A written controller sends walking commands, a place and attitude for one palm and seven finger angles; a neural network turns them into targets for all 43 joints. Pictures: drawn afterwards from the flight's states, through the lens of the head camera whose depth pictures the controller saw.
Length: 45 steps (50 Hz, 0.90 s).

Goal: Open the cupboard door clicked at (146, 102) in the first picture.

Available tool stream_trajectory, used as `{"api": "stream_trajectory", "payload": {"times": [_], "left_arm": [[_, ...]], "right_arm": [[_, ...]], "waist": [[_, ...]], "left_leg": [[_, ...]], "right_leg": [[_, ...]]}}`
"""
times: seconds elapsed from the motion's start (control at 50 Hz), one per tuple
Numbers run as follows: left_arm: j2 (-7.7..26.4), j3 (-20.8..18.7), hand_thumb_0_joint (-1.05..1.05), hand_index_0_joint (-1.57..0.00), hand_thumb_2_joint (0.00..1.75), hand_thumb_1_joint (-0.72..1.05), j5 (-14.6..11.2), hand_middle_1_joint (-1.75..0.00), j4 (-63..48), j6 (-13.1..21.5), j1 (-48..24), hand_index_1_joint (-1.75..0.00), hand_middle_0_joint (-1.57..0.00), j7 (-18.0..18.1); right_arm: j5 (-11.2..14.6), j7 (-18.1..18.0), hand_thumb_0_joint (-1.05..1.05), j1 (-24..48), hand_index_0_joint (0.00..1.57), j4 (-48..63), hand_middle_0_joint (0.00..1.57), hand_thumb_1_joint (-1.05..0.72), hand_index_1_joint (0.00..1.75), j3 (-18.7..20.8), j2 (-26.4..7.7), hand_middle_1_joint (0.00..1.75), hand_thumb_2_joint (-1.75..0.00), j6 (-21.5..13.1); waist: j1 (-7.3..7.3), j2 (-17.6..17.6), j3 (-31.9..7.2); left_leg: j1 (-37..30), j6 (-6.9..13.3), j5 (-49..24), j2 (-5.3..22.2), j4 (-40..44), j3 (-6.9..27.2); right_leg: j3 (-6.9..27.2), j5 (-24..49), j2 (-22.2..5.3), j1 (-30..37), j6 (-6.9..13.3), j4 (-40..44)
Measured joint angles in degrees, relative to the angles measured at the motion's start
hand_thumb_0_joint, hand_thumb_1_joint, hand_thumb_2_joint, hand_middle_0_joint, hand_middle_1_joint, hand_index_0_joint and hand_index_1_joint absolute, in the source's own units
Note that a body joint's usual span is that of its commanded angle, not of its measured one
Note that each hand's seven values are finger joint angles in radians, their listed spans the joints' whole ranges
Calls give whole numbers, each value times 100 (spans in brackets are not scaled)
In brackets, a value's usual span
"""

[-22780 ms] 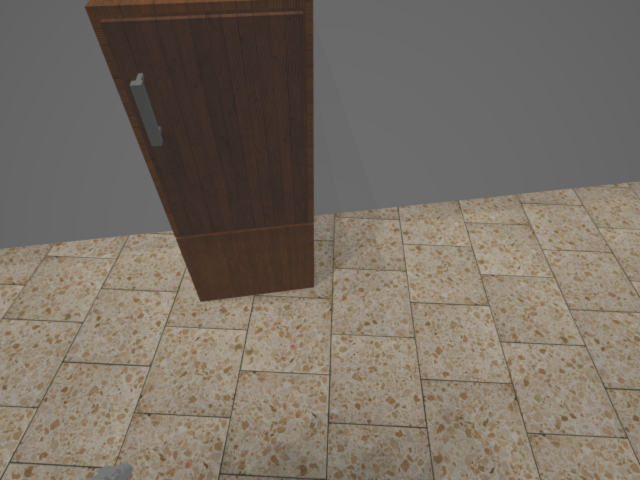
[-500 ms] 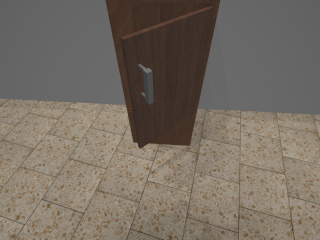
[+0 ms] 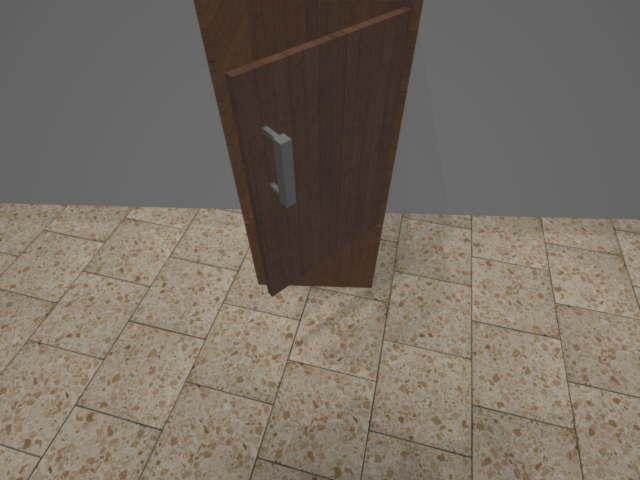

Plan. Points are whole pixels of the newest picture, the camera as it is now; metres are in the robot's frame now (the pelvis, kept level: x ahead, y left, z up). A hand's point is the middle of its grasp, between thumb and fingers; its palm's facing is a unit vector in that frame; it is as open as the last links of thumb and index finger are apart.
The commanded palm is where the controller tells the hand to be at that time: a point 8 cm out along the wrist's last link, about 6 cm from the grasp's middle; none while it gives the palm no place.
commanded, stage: walk to a spot facing it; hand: left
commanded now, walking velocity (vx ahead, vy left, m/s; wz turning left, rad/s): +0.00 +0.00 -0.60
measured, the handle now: (278, 167) +0.60 +0.11 +0.03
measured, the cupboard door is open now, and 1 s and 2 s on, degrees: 43 43 43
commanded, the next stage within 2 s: none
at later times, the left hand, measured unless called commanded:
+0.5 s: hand out of the picture +0.07 +0.15 -0.16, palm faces -0.18 -0.94 -0.29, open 7.4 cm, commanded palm none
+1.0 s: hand (230, 440) +0.20 +0.16 -0.18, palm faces -0.44 -0.87 -0.23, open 7.4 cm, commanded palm none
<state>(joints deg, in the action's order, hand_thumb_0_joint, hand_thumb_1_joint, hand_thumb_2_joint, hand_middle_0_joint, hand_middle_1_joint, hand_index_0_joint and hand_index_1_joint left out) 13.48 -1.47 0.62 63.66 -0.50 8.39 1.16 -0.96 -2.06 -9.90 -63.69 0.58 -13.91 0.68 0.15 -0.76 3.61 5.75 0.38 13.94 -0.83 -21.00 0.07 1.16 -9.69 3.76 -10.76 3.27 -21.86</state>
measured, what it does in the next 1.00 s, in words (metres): steps on the spot, turning right: left foot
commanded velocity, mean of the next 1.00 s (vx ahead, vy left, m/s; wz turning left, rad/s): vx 0.00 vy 0.00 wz -0.60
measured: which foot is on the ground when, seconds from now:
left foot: down 0.00-0.30, up 0.32-0.82, down 0.84-1.00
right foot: down 0.00-0.84, up 0.86-1.00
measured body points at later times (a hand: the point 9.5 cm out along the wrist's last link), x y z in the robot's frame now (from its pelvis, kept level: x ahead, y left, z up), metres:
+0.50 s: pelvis -0.01 -0.05 +0.00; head +0.05 -0.08 +0.44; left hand +0.08 +0.19 -0.14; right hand +0.03 -0.32 -0.16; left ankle -0.01 +0.12 -0.66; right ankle -0.01 -0.12 -0.74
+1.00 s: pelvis +0.03 -0.01 +0.00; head +0.10 -0.01 +0.44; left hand +0.23 +0.20 -0.16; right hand -0.01 -0.27 -0.13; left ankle +0.07 +0.11 -0.74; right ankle -0.05 -0.12 -0.66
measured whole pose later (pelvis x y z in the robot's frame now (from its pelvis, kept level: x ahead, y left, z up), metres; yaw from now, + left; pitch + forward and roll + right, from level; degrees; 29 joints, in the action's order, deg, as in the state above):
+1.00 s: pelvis +0.03 -0.01 +0.00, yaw -31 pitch +2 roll -2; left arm 16.9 -6.3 1.5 51.3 -3.5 10.7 -1.3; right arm -1.6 -2.7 -9.3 -50.5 1.2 -11.0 0.9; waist 2.4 2.6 5.6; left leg 12.7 -0.3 16.6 3.0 -27.3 -0.1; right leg 2.6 -25.2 2.6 -30.5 -3.5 -62.5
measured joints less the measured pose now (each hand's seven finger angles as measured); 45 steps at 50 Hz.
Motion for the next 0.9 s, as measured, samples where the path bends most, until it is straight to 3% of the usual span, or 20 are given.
{"api": "stream_trajectory", "payload": {"times": [0.14, 0.24, 0.28, 0.3, 0.36, 0.4, 0.46, 0.56, 0.7, 0.76, 0.82, 0.84, 0.9], "left_arm": [[-70, -132, 1, -20, 90, 91, 42, -30, -294, -252, 173, -30, -20, -108], [-167, -242, 1, -20, 90, 91, 44, -30, -532, -366, 206, -30, -20, -181], [-213, -263, 1, -20, 90, 91, 41, -30, -660, -325, 260, -30, -20, -212], [-189, -271, 1, -20, 90, 91, 53, -30, -747, -269, 325, -30, -20, -225], [-182, -300, 1, -20, 90, 91, 60, -30, -808, -145, 341, -30, -20, -123], [-186, -309, 1, -20, 90, 91, 65, -30, -839, -152, 378, -30, -20, -68], [-184, -298, 1, -20, 90, 91, 58, -30, -856, -134, 475, -30, -20, -27], [-225, -268, 1, -21, 90, 90, 63, -30, -886, -125, 614, -30, -20, -32], [-177, -306, 1, -21, 90, 90, 104, -30, -1020, -139, 641, -30, -20, -24], [-101, -331, 1, -21, 90, 90, 121, -30, -1058, -164, 635, -30, -20, -16], [-3, -353, 1, -21, 90, 90, 89, -30, -1062, -213, 632, -30, -20, -12], [-1, -351, 1, -21, 90, 90, 60, -30, -1087, -232, 662, -30, -20, -21], [178, -404, 1, -20, 90, 91, 51, -30, -1083, -294, 439, -30, -20, -108]], "right_arm": [[-17, -45, 0, -126, 20, 360, 20, -91, 30, 99, 204, 30, -90, 87], [-72, -83, 0, -280, 20, 473, 20, -91, 30, 179, 187, 30, -90, 92], [-79, -79, 1, -313, 20, 494, 20, -91, 30, 207, 134, 30, -90, 122], [-60, -70, 1, -334, 20, 522, 20, -91, 30, 218, 128, 30, -90, 147], [22, -29, 1, -99, 20, 587, 20, -91, 30, 279, 99, 30, -90, 285], [39, -1, 1, 82, 20, 673, 20, -91, 30, 301, 98, 30, -90, 304], [52, 30, 1, 349, 20, 867, 20, -91, 30, 315, 107, 30, -90, 265], [71, 30, 1, 678, 20, 1101, 20, -91, 30, 335, 81, 30, -90, 236], [108, -1, 1, 912, 20, 1212, 19, -91, 30, 304, 131, 30, -90, 237], [143, 1, 1, 936, 20, 1267, 19, -91, 30, 273, 191, 30, -90, 203], [168, -6, 1, 855, 20, 1337, 20, -91, 30, 218, 240, 30, -90, 107], [153, -7, 1, 761, 20, 1393, 20, -91, 30, 197, 193, 30, -90, 52], [26, -50, 0, 555, 20, 1383, 20, -91, 30, 146, 257, 30, -90, 11]], "waist": [[7, 154, 146], [49, 64, 289], [78, -81, 299], [91, -78, 262], [109, -104, 369], [124, -27, 423], [154, 131, 426], [191, 171, 322], [320, 236, 237], [355, 315, 197], [293, 363, 113], [243, 243, 23], [228, 380, 149]], "left_leg": [[284, -2, 289, 60, -501, -410], [269, -62, 451, 184, -715, -648], [328, -162, 596, 344, -951, -692], [459, -196, 722, 397, -1220, -722], [1194, -216, 1583, 352, -3028, -273], [1606, -232, 1553, 261, -3870, -114], [1983, -299, 1231, 215, -4226, -20], [2138, -370, 858, 220, -3943, 193], [1942, -376, 993, 117, -3167, 315], [1728, -330, 1058, 22, -2551, 326], [1266, -260, 556, -16, -1368, 338], [1066, -144, 295, 106, -846, 423], [988, -22, 224, 113, -937, 258]], "right_leg": [[340, -266, 112, -571, -7, -828], [60, -1499, -82, -1043, -202, -2488], [-61, -1318, -198, -855, -221, -2150], [-10, -849, -260, -682, -190, -1672], [53, -975, -63, -706, 36, -1592], [161, -802, 5, -650, 128, -1335], [432, -443, 65, -567, 161, -844], [802, -136, 192, -462, 141, -365], [1208, -56, 365, -425, 76, -250], [1404, -78, 430, -476, 2, -311], [1560, -195, 536, -602, -120, -538], [1488, -353, 648, -736, -165, -755], [824, -1623, 392, -1354, -448, -2425]]}}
